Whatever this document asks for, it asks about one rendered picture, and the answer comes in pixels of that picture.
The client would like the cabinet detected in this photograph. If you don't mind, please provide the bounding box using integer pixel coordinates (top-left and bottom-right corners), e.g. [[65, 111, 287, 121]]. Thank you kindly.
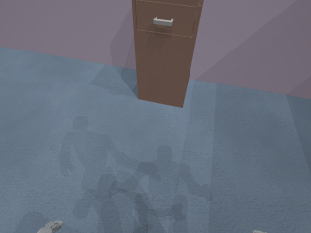
[[131, 0, 204, 108]]

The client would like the drawer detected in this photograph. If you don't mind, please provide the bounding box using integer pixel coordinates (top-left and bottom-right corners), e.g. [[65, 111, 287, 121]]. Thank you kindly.
[[135, 0, 198, 37]]

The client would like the handle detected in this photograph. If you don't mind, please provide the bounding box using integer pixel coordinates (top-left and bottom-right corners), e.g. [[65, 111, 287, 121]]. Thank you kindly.
[[153, 17, 174, 26]]

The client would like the robot left hand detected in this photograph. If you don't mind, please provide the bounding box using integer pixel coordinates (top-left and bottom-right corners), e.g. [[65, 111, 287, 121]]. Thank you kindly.
[[37, 220, 63, 233]]

